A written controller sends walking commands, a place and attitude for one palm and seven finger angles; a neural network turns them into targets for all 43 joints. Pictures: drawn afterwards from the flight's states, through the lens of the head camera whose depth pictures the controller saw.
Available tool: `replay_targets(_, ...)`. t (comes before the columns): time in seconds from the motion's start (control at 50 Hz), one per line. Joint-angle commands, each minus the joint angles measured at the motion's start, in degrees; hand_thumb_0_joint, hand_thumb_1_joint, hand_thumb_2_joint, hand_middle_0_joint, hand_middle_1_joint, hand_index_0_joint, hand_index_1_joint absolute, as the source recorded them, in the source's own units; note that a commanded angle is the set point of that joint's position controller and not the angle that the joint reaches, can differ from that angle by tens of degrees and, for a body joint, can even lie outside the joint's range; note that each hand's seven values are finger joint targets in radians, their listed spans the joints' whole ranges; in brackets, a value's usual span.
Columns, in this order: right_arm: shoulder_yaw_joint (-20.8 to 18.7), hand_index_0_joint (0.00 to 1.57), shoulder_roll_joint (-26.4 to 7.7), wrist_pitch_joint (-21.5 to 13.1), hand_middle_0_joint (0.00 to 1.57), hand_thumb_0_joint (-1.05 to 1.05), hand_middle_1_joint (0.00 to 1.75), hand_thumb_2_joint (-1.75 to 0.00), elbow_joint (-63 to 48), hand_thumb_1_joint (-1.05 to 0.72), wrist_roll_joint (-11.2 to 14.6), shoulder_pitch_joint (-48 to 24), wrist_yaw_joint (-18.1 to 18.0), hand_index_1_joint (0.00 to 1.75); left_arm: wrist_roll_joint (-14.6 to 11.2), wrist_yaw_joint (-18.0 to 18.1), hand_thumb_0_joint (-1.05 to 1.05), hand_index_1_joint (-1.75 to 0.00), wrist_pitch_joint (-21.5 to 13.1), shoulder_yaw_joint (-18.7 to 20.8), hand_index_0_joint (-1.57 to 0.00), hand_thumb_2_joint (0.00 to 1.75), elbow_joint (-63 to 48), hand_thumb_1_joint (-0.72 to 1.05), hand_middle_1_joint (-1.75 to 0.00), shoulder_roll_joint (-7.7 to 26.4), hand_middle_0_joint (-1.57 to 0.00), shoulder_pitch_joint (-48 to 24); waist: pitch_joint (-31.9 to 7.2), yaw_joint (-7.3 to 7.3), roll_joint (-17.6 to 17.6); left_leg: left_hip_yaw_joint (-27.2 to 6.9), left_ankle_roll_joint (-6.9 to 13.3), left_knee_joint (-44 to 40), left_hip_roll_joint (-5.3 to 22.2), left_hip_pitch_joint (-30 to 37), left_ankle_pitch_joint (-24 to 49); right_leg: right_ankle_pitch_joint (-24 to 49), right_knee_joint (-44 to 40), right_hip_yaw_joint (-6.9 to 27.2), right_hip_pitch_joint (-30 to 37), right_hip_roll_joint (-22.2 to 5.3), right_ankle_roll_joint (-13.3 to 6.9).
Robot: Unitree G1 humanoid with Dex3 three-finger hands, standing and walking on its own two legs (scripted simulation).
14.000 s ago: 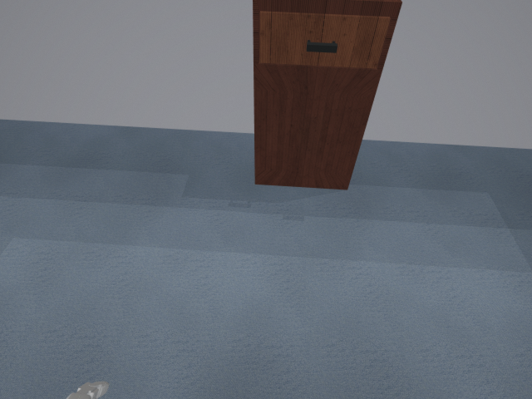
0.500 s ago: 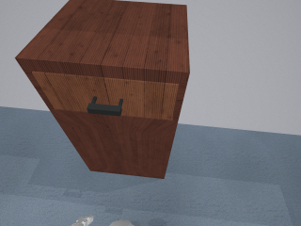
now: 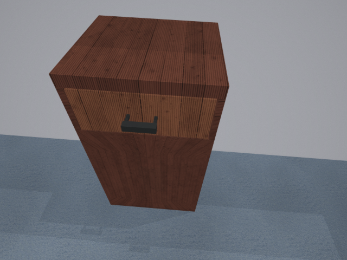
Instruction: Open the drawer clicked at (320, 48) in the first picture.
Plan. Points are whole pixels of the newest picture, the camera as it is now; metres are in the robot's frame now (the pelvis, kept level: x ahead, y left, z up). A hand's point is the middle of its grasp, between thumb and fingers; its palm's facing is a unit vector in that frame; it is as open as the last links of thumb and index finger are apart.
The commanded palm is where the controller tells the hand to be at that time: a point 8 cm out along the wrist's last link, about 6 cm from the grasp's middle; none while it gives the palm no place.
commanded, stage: come to a stop and stand still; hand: left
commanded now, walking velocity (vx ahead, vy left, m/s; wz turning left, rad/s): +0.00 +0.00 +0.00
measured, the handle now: (140, 122) +0.51 +0.14 -0.01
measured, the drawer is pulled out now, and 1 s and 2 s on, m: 0.00 0.00 0.00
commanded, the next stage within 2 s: look again from close up in 1.32 s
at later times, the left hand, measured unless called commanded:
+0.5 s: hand out of the picture -0.08 +0.11 -0.18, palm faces +0.05 -0.99 -0.14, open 7.3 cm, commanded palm none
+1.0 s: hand out of the picture -0.05 +0.09 -0.18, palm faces +0.05 -0.99 -0.13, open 7.3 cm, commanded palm none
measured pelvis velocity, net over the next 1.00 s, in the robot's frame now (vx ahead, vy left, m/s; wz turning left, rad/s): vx -0.01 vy -0.05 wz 0.00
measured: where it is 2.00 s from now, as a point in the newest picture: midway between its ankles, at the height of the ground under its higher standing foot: outside the picture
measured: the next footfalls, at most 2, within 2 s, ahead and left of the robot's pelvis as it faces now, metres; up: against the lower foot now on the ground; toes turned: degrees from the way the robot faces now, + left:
right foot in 0.04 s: -0.01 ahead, -0.13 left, +0.00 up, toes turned -1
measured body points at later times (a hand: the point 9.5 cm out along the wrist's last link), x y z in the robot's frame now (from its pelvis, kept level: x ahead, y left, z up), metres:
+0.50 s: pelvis -0.03 -0.03 +0.00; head -0.04 -0.03 +0.45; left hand -0.08 +0.16 -0.16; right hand -0.10 -0.23 -0.16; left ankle +0.02 +0.05 -0.74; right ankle -0.05 -0.13 -0.74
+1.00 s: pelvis -0.01 -0.05 +0.00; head -0.01 -0.05 +0.45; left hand -0.05 +0.14 -0.16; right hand -0.03 -0.25 -0.16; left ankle +0.02 +0.05 -0.74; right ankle -0.05 -0.13 -0.74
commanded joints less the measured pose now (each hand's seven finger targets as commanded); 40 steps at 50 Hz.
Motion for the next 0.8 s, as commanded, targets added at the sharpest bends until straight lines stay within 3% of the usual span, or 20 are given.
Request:
replay_targets(0.0, -0.97, 0.20, -5.40, -0.69, 0.20, 0.00, 0.30, -0.90, 0.25, -0.90, 0.57, 2.92, 0.10, 0.30, 0.03, 0.57, 0.00, -0.30, -1.79, 0.27, -0.20, 0.90, -0.11, 0.90, -0.30, 3.45, -0.20, 5.57, 1.75, 0.56, 1.00, -14.45, -3.82, -7.23, 12.89, -2.30, -3.04, 10.68, -13.54, 3.26, 2.84, -2.97, -2.38)
replay_targets(0.04, -0.56, 0.20, -4.70, -0.73, 0.20, 0.00, 0.30, -0.90, 1.03, -0.90, 0.55, 3.66, 0.42, 0.30, -0.17, 0.63, 0.00, -0.30, -2.16, -0.11, -0.20, 0.90, 0.32, 0.90, -0.30, 3.84, -0.20, 5.51, 3.77, -0.09, 1.22, -13.21, -6.04, -8.29, 10.63, -1.66, -6.02, 7.90, -13.32, 4.54, -1.07, -4.78, -4.05)
replay_targets(0.08, -0.69, 0.20, -4.74, -0.41, 0.20, 0.00, 0.30, -0.90, 2.25, -0.90, 0.34, 4.62, 0.54, 0.30, -0.09, 0.63, 0.00, -0.30, -2.67, -0.30, -0.20, 0.90, 0.57, 0.90, -0.30, 3.02, -0.20, 4.86, 4.68, -0.41, -3.96, -12.54, -4.87, -6.85, 10.77, -0.33, -6.50, 6.17, -14.12, 4.60, -3.79, -3.84, -3.74)
replay_targets(0.1, -0.60, 0.20, -4.60, -0.44, 0.20, 0.00, 0.30, -0.90, 2.61, -0.90, 0.36, 5.22, 0.55, 0.30, -0.19, 0.64, 0.00, -0.30, -2.85, -0.46, -0.20, 0.90, 0.42, 0.90, -0.30, 2.48, -0.20, 4.61, 5.43, -0.63, -4.41, -11.85, -4.60, -6.32, 10.58, 0.37, -5.73, 5.52, -14.68, 4.81, -5.14, -4.14, -3.52)
replay_targets(0.3, -0.21, 0.20, -2.15, -0.15, 0.20, 0.00, 0.30, -0.90, 5.28, -0.90, 0.16, 8.86, 0.54, 0.30, -0.25, 0.79, 0.00, -0.30, -3.14, -0.60, -0.20, 0.90, 0.82, 0.90, -0.30, 0.76, -0.20, 8.29, 7.48, -0.30, 1.81, -12.27, -4.37, -7.16, 10.66, -3.71, -12.36, 0.67, -14.95, 5.00, -7.22, -2.89, -3.53)
replay_targets(0.46, -0.21, 0.20, -0.43, -0.03, 0.20, 0.00, 0.30, -0.90, 5.63, -0.90, 0.09, 10.73, 0.40, 0.30, -0.32, 0.76, 0.00, -0.30, -3.69, -0.84, -0.20, 0.90, 1.32, 0.90, -0.30, -0.54, -0.20, 10.09, 7.05, -0.87, -0.22, -10.55, -4.55, -3.06, 9.86, -2.06, -8.33, -2.87, -16.77, 7.07, -11.09, -3.31, -4.10)
replay_targets(0.62, 0.21, 0.20, -0.01, -0.73, 0.20, 0.00, 0.30, -0.90, 5.36, -0.90, 0.34, 10.32, 0.10, 0.30, -0.45, 0.84, 0.00, -0.30, -4.21, -1.32, -0.20, 0.90, 1.76, 0.90, -0.30, -1.60, -0.20, 11.23, 5.33, -0.77, 1.63, -10.33, -4.32, -2.36, 10.76, -0.82, -3.78, 4.42, -15.76, 6.74, -8.91, -3.10, -4.07)
replay_targets(0.78, 0.36, 0.20, -0.46, -1.06, 0.20, 0.00, 0.30, -0.90, 5.10, -0.90, 0.50, 8.88, 0.06, 0.30, -0.37, 0.98, 0.00, -0.30, -4.54, -1.63, -0.20, 0.90, 1.88, 0.90, -0.30, -1.53, -0.20, 11.66, 5.61, -0.49, 0.65, -9.81, -4.27, -1.64, 11.03, 0.10, -0.13, 8.53, -15.88, 6.72, -7.66, -3.06, -3.74)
